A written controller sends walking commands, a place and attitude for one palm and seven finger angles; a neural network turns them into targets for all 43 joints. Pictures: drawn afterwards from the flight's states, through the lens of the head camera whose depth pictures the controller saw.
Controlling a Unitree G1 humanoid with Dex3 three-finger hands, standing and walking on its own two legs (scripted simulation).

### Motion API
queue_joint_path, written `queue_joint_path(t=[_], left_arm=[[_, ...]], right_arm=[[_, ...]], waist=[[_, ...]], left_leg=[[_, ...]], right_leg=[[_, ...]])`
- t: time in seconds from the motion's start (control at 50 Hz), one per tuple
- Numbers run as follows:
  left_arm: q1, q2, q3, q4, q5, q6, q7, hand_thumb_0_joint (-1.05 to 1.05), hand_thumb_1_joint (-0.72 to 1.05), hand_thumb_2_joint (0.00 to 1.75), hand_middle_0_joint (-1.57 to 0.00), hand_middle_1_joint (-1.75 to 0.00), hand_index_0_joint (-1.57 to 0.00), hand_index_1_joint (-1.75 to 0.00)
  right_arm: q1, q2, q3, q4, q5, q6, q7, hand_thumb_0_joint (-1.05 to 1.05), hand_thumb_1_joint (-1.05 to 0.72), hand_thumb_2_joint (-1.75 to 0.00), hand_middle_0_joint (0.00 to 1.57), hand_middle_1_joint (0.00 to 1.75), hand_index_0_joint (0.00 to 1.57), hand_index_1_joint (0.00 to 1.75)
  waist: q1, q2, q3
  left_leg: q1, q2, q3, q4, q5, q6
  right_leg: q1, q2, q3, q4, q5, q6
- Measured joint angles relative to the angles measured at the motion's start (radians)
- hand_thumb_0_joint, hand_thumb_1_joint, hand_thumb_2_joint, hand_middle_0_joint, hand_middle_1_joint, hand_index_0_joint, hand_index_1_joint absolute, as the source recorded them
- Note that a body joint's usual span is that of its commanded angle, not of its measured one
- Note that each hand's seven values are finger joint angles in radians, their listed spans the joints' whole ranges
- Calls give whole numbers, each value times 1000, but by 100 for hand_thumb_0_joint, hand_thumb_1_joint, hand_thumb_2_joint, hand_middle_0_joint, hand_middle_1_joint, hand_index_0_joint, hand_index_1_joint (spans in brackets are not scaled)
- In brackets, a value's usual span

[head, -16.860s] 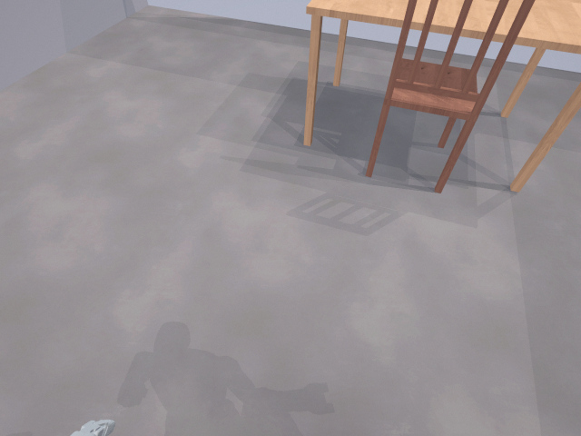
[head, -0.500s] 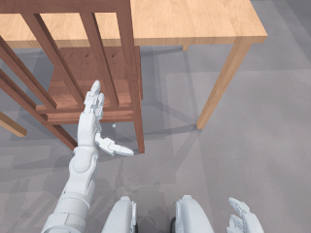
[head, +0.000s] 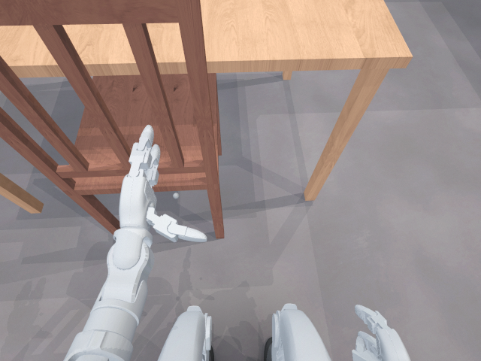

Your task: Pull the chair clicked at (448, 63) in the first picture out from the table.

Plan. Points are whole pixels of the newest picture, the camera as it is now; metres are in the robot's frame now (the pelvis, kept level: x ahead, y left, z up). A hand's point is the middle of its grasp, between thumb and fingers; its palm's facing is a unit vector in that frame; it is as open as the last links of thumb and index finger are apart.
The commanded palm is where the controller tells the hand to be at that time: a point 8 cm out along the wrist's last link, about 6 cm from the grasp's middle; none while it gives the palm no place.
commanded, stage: push the fingers through the gap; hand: left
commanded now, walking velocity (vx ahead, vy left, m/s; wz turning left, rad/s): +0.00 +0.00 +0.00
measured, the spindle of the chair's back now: (100, 114) +0.52 +0.25 +0.05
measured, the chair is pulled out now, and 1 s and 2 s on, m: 0.00 0.00 0.00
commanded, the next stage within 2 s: hook a spindle and tug to test in 1.68 s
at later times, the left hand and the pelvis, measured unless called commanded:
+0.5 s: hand (176, 177) +0.41 +0.11 +0.02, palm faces +0.02 -1.00 -0.03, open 16.9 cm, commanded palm +0.39 +0.17 +0.02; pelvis +0.00 +0.00 +0.00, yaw +0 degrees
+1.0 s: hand (179, 151) +0.46 +0.12 +0.02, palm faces +0.05 -1.00 -0.03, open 16.9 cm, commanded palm +0.43 +0.17 +0.02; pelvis +0.00 +0.01 +0.00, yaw -1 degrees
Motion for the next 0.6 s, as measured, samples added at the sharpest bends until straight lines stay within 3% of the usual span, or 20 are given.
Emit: queue_joint_path(t=[0.18, 0.44, 0.6], left_arm=[[-2, -9, -4, 22, 14, -4, 12, -1, -50, 30, -6, -9, -7, -8], [-151, 25, 44, 130, 1, 13, -3, -1, -50, 30, -6, -8, -6, -8], [-196, 24, 74, 196, 21, -6, 21, -1, -50, 30, -6, -9, -6, -8]], right_arm=[[-4, 4, 9, 0, -3, 4, -2, 1, -90, -90, 20, 30, 20, 30], [0, 2, 8, 25, -3, 4, -6, 1, -90, -90, 20, 30, 20, 30], [29, 0, 8, 35, -9, 13, -1, 1, -90, -90, 20, 30, 20, 30]], waist=[[-2, -3, 2], [-17, 2, 4], [-33, 2, 3]], left_leg=[[1, -3, 0, -1, 1, 2], [-33, -2, -4, 14, 2, 4], [-31, 0, 3, 5, 6, 8]], right_leg=[[2, -2, 0, 0, 0, 2], [-27, -2, -3, 7, 4, 4], [-28, 1, 4, -4, 11, 9]])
